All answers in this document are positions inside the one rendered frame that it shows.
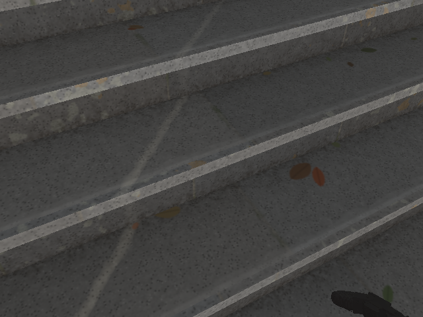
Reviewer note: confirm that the robot right hand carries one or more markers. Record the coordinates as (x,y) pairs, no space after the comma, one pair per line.
(370,305)

